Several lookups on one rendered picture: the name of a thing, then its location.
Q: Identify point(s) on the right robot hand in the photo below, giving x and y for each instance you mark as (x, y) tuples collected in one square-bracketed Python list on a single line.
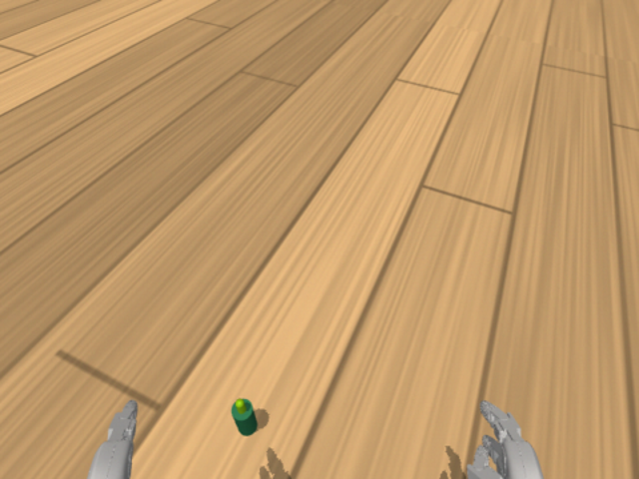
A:
[(514, 459)]

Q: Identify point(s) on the left robot hand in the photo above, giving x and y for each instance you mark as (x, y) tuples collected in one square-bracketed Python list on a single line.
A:
[(113, 459)]

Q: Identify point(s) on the bottle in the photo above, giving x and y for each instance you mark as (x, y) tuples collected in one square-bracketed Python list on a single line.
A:
[(244, 416)]

